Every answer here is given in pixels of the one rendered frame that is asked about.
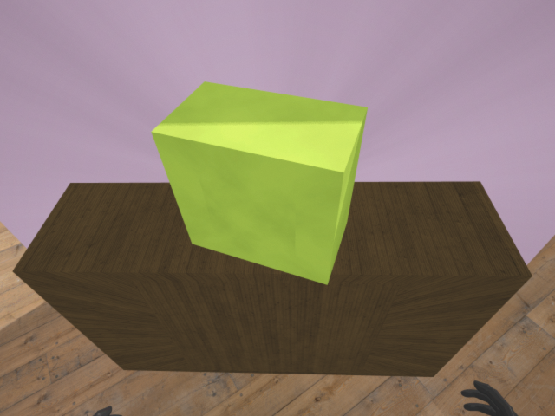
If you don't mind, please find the pedestal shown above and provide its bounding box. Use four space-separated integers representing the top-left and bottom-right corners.
13 181 532 377

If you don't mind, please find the right robot hand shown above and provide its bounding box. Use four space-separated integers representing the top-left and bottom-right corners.
461 380 519 416

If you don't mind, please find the carton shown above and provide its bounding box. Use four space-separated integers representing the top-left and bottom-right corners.
151 81 368 285

